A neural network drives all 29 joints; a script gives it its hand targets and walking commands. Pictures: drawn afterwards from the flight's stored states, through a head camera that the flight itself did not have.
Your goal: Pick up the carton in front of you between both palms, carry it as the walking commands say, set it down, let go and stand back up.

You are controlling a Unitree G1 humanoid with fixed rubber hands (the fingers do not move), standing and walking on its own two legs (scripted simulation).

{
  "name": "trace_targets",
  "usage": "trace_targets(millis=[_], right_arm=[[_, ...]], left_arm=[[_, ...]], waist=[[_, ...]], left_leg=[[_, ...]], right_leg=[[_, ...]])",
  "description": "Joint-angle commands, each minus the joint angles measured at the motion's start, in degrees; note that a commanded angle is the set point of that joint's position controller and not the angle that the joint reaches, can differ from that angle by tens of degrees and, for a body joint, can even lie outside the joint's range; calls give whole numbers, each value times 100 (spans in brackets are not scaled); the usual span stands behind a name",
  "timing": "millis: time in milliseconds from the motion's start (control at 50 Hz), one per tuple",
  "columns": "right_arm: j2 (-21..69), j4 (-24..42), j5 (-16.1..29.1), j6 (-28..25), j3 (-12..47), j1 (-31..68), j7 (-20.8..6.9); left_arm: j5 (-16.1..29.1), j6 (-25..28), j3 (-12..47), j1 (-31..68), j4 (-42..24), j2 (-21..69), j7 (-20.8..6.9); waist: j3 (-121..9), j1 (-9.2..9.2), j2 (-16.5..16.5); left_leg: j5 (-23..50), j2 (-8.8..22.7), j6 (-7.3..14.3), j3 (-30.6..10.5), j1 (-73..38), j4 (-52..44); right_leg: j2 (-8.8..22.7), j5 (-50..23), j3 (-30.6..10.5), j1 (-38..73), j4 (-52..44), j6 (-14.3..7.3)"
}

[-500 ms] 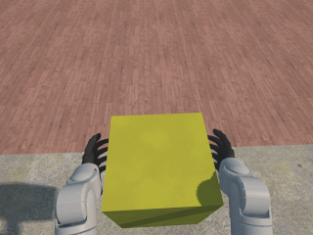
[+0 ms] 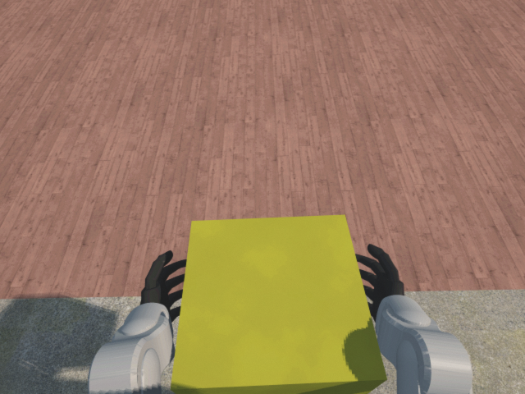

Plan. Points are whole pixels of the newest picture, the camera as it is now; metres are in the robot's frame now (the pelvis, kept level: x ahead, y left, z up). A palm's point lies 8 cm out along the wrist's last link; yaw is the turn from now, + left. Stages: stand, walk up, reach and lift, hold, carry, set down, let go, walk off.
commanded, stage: carry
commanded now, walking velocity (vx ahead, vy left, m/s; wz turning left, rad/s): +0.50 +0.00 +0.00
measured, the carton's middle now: (272, 323) +0.23 +0.01 +0.01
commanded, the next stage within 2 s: none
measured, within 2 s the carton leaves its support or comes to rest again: neither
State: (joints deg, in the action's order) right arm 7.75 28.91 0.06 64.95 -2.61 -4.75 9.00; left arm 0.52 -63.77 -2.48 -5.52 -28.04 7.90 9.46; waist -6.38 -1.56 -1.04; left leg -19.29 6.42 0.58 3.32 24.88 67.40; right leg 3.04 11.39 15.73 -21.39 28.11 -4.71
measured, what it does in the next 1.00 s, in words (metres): walks ahead: left foot, then right foot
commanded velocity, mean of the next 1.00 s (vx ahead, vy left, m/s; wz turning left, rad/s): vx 0.50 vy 0.00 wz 0.00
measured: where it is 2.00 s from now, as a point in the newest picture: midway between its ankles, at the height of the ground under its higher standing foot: (275, 169)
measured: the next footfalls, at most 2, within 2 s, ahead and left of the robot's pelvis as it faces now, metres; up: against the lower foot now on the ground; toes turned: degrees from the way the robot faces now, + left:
left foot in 0.38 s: +0.45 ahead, +0.11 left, +0.00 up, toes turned +10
right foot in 0.86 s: +0.76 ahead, -0.09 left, +0.01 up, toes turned -10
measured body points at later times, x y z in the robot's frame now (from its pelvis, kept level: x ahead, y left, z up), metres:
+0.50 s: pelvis +0.34 +0.04 -0.01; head +0.35 +0.05 +0.44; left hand +0.62 +0.17 +0.10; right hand +0.59 -0.13 +0.11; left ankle +0.41 +0.11 -0.74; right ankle +0.17 -0.07 -0.63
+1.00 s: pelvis +0.66 -0.01 -0.01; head +0.73 -0.02 +0.44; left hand +1.03 +0.14 +0.10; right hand +1.04 -0.17 +0.09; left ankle +0.53 +0.11 -0.61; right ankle +0.72 -0.09 -0.73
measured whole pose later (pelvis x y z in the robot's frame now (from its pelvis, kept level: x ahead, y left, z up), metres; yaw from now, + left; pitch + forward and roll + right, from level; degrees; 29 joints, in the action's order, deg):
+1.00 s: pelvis +0.66 -0.01 -0.01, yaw -2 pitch +6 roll +0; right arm 5.9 7.0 0.9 61.2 -18.9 34.0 13.2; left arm 0.6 -60.3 -16.9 33.9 -6.1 7.9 12.3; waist 3.0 -3.9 -1.2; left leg -25.8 1.1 2.4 0.9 28.9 78.0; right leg 0.0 21.7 9.7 -28.7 35.8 -4.2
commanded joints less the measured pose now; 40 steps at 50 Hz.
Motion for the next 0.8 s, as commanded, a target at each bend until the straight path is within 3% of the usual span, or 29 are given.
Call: trace_targets(millis=[0, 60, 140, 260, 300, 320, 340, 360, 380, 400, 420, 460, 480, 520, 600, 720, 780], right_arm=[[4129, 445, 674, -241, 3206, 1757, -286], [4098, 305, 502, -293, 3206, 1599, -271], [3912, 443, 584, -230, 3245, 1667, -208], [3273, 1197, 997, 14, 3203, 2080, -40], [2926, 1329, 1078, 113, 3069, 2157, 51], [2762, 1325, 1098, 155, 2976, 2186, 98], [2615, 1268, 1098, 189, 2871, 2168, 147], [2484, 1208, 1086, 220, 2752, 2197, 192], [2298, 1225, 1111, 240, 2639, 2389, 247], [2428, 1152, 1217, 269, 2664, 2405, 265], [2460, 1231, 1258, 282, 2616, 2639, 251], [2746, 1203, 1275, 238, 2668, 3114, 212], [2805, 1100, 1263, 215, 2654, 3343, 189], [2758, 714, 1207, 171, 2565, 3697, 164], [2539, -162, 1032, 72, 2313, 4476, 204], [2814, -1320, 798, -141, 1896, 5626, 354], [3014, -1756, 748, -252, 1778, 6269, 402]], left_arm=[[1048, 158, 3413, 2167, -780, 4111, -454], [1056, 167, 3424, 2030, -655, 3937, -568], [995, 120, 3274, 1889, -660, 3656, -513], [1010, -76, 2991, 2012, -1165, 3171, -155], [1025, -174, 2919, 2126, -1315, 2907, -14], [1055, -220, 2907, 2218, -1398, 2770, 50], [1096, -272, 2908, 2332, -1490, 2629, 111], [1128, -316, 2883, 2498, -1557, 2459, 171], [1223, -373, 2908, 2633, -1720, 2424, 215], [1317, -419, 2917, 2839, -1805, 2359, 229], [1358, -431, 2942, 3137, -1676, 2528, 236], [1300, -401, 2798, 3470, -1433, 2800, 226], [1189, -375, 2714, 3534, -1225, 2838, 239], [964, -334, 2586, 3748, -713, 2831, 285], [610, -231, 2218, 4524, 194, 2643, 388], [489, -38, 1809, 5709, 1304, 2857, 451], [461, 76, 1600, 6293, 1735, 2968, 443]], waist=[[-1063, 114, 590], [-747, 117, 772], [-329, 90, 800], [214, 54, 959], [125, 79, 1013], [-116, 136, 1007], [-453, 244, 778], [-944, 368, 389], [-1634, 380, -1049], [-1754, 436, -2020], [-1582, 376, -1456], [-1473, 357, -317], [-1450, 291, -200], [-1389, 280, -376], [-947, 296, -550], [-588, 515, -527], [-519, 451, -646]], left_leg=[[683, 228, 61, -98, 1076, -308], [1086, 174, -68, 184, 1300, -1288], [1641, 63, -159, 500, 1554, -2543], [1920, -126, 42, 823, 1185, -3568], [1780, -229, 173, 935, 683, -3715], [1478, -440, 206, 1155, 74, -3722], [1227, -762, 214, 1419, -915, -3938], [817, -540, 216, 1038, -2283, -3908], [-486, 1162, 978, -1670, -3857, -4420], [-72, 1742, 1349, -3479, -4121, -5402], [809, 1717, 1330, -2821, -3861, -5311], [1767, 1447, 1070, -1759, -3029, -5008], [1519, 1295, 872, -1338, -2639, -5096], [1133, 1081, 789, -813, -2248, -5278], [841, 934, 981, -323, -2103, -5619], [1935, 695, 1008, 94, -2520, -5277], [2474, 717, 875, 131, -2779, -4965]], right_leg=[[1541, 300, -2065, 1714, -1876, -80], [1414, 339, -1577, 1744, -2189, -101], [1205, -337, -1071, 2105, -2202, -129], [1149, -1402, -635, 2392, -1960, -148], [1153, -2245, -493, 2543, -1541, -74], [1088, -2986, -353, 2527, -971, -3], [849, -3428, -73, 2284, 64, 124], [605, -2640, -94, 1480, 1320, 229], [105, -1213, -294, -383, 3210, 528], [-568, 1538, -872, -1492, 4481, 541], [-155, 1524, -1434, -1769, 5189, 378], [317, 964, -1623, -1750, 4947, 142], [432, 660, -1674, -1576, 4539, 137], [379, 316, -1437, -1466, 4169, 164], [402, -190, -1156, -1967, 3051, 273], [177, -742, -794, -2035, 1506, 206], [2, -525, -683, -1752, 1002, 21]])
